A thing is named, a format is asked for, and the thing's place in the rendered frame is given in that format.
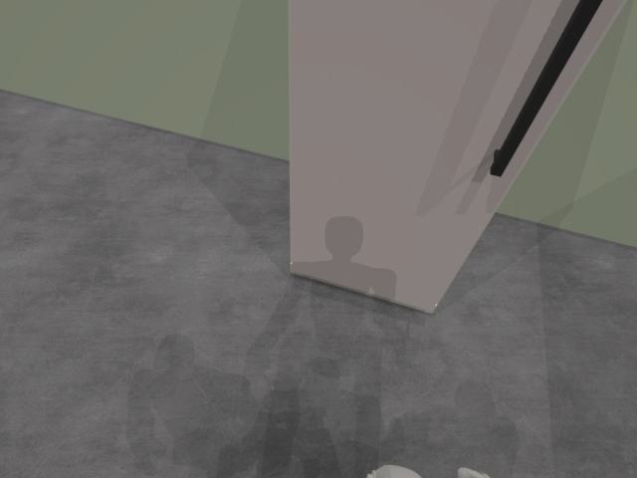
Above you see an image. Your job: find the fridge door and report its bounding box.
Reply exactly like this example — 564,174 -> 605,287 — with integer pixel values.
291,0 -> 623,311

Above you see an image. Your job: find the handle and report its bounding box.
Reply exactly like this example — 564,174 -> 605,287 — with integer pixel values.
490,0 -> 602,177

